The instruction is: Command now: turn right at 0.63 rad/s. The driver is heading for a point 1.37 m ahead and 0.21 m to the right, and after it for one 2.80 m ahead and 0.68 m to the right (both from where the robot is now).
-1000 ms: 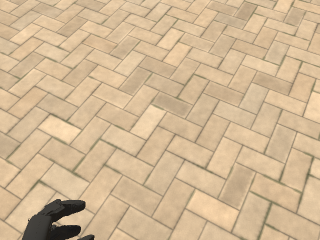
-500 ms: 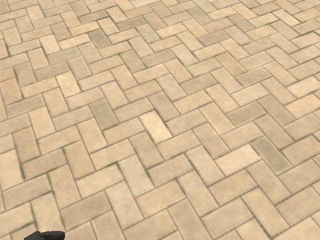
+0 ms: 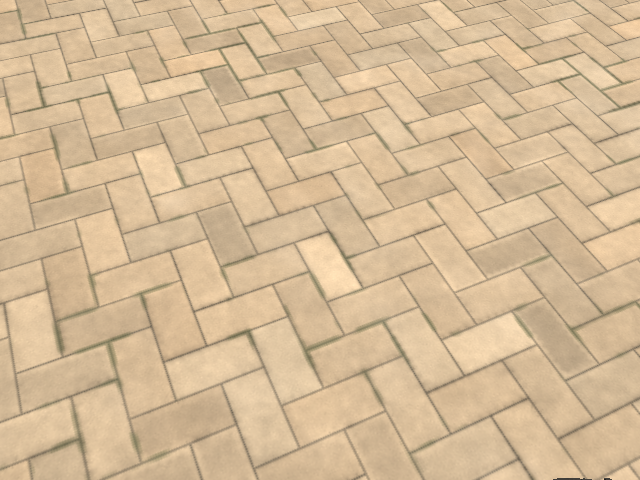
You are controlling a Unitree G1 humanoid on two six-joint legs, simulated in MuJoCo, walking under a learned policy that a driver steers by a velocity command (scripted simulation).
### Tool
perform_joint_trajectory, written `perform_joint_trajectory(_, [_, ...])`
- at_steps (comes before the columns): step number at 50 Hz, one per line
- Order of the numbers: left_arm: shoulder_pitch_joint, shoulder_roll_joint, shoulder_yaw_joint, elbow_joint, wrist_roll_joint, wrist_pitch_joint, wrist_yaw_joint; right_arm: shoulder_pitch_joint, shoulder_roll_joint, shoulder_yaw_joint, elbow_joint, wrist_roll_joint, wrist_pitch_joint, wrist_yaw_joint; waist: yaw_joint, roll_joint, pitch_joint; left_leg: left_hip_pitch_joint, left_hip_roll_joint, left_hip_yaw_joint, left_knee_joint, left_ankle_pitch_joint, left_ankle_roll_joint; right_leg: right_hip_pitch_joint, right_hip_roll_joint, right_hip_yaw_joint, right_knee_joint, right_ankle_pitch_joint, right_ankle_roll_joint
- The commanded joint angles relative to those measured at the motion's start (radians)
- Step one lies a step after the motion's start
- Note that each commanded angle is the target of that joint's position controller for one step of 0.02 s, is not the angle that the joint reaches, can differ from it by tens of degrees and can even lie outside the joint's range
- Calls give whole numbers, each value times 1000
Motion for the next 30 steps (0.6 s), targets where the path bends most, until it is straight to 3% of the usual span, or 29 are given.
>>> perform_joint_trajectory(1, [-119, 18, -10, -151, 5, -14, -23, 10, -185, -67, -41, 3, -3, -11, -72, 154, -77, 162, 288, -123, -126, 374, 196, -70, -54, -2, -131, 5, 1])
perform_joint_trajectory(6, [-95, 51, 3, -203, 4, 4, -50, -16, -234, -97, -22, 35, -13, 22, -53, 171, -93, 143, 338, -69, -70, 473, 174, 66, -39, -71, -307, -18, -71])
perform_joint_trajectory(8, [-65, 55, 14, -209, 1, 16, -52, -35, -234, -103, -11, 53, -16, 34, -21, 159, -99, 121, 330, -21, 9, 456, 119, 157, -15, -99, -439, 50, -113])
perform_joint_trajectory(9, [-23, 69, 26, -200, 2, 16, -44, -14, -219, -103, 10, 59, -16, 39, 2, 124, -108, 72, 294, 27, 100, 407, 68, 259, 16, -96, -543, 150, -145])
perform_joint_trajectory(10, [57, 149, 58, -185, 5, 9, -23, 34, -188, -99, 27, 49, -18, 46, 25, -33, -133, -68, 201, 91, 316, 260, -9, 442, -9, 27, -640, 462, -207])
perform_joint_trajectory(11, [91, 307, 94, -202, 12, -2, -5, -30, -118, -73, -47, -6, -26, 45, 12, -369, -125, -473, 24, 102, 662, -379, -122, 655, -262, 452, -640, 945, -385])
perform_joint_trajectory(12, [96, 278, 78, -226, 51, -37, -22, -122, -148, -75, -73, -4, -31, 37, 74, -244, -263, -544, -44, -153, 825, -470, -126, 634, -352, 617, -707, 802, -529])
perform_joint_trajectory(13, [61, 244, 65, -220, 46, -62, -29, -159, -181, -84, -74, 23, -31, 32, 63, -128, -219, -570, -28, -208, 851, -397, -102, 609, -317, 534, -738, 662, -496])
perform_joint_trajectory(14, [11, 218, 59, -217, 23, -71, -19, -156, -174, -84, -68, 30, -35, 24, 25, -76, -157, -583, -18, -229, 808, -297, -80, 564, -262, 474, -742, 557, -438])
perform_joint_trajectory(15, [-54, 181, 46, -228, -1, -66, -8, -131, -189, -89, -52, 20, -34, 14, -10, -33, -121, -581, -4, -241, 752, -213, -75, 520, -225, 428, -740, 516, -391])
perform_joint_trajectory(16, [-113, 164, 36, -245, -5, -58, 3, -105, -202, -96, -44, 12, -34, 10, -42, -46, -112, -524, -8, -245, 709, -149, -77, 454, -191, 391, -742, 516, -366])
perform_joint_trajectory(18, [-135, 164, 34, -261, 9, -48, 16, -63, -182, -91, -20, 10, -36, 17, -59, -54, -138, -451, -49, -234, 659, -73, -91, 413, -148, 361, -736, 550, -352])
perform_joint_trajectory(21, [-132, 132, 14, -251, 21, -48, 25, -3, -154, -73, 31, 24, -25, 24, -45, -53, -180, -373, -34, -198, 530, -13, -119, 423, -143, 273, -712, 592, -340])
perform_joint_trajectory(25, [-148, 39, -33, -208, 56, -56, 9, 1, -121, -48, 44, 31, -16, 41, -22, -104, -153, -177, 24, -179, 342, 20, -110, 314, -132, 208, -741, 434, -330])
perform_joint_trajectory(27, [-147, 60, -33, -185, 67, -63, -5, -13, -154, -53, 33, 40, -15, 47, -4, -119, -93, -132, 17, -159, 287, -4, -91, 274, -149, 218, -761, 321, -337])
perform_joint_trajectory(30, [-155, 137, -8, -169, 49, -54, 1, -19, -213, -68, 1, 54, -21, 49, -1, -116, -25, -197, -13, -123, 232, -83, -59, 329, -192, 249, -718, 373, -349])
Velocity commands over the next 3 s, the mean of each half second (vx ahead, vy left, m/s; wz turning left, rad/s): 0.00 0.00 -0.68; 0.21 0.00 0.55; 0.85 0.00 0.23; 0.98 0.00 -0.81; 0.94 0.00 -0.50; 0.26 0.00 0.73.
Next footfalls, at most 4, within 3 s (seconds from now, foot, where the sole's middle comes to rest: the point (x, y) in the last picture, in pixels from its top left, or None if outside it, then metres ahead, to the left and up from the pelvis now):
0.20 right None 0.02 -0.14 -0.78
0.66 left None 0.11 0.06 -0.78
1.00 right None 0.12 -0.19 -0.78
1.40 left None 0.42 0.13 -0.78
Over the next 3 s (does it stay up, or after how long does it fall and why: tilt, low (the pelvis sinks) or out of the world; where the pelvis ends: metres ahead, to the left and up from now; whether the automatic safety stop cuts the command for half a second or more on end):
stays up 1.42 -0.28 0.00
